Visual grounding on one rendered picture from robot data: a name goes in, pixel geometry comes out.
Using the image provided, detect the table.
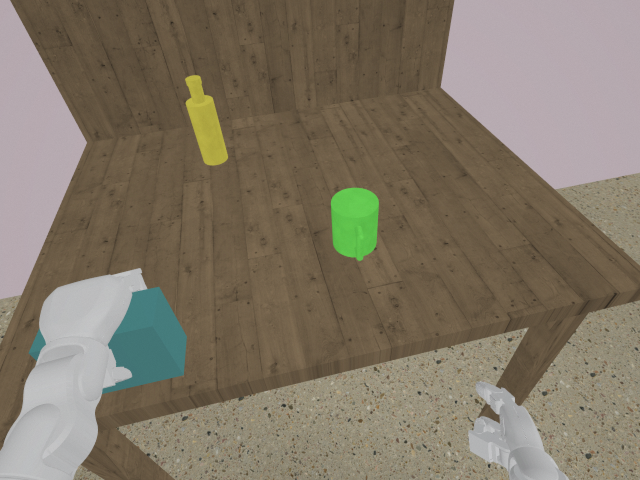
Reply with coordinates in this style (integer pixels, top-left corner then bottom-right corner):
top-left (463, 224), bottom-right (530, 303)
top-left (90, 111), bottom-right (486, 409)
top-left (0, 0), bottom-right (640, 480)

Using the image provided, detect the right robot forearm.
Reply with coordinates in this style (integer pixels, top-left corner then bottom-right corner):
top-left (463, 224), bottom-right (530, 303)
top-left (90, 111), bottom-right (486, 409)
top-left (508, 447), bottom-right (569, 480)

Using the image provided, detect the robot right hand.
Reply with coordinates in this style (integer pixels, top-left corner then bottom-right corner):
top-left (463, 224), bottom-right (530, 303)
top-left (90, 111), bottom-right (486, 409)
top-left (468, 381), bottom-right (545, 471)

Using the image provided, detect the sponge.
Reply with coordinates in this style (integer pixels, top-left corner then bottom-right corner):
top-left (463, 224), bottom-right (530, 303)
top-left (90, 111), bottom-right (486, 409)
top-left (29, 287), bottom-right (187, 394)

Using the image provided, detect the robot left hand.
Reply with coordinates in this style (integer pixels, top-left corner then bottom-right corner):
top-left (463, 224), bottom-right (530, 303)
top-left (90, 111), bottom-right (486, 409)
top-left (39, 268), bottom-right (147, 388)

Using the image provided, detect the left robot forearm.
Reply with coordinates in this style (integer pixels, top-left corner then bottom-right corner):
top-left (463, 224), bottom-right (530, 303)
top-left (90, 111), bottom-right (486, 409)
top-left (0, 337), bottom-right (109, 480)

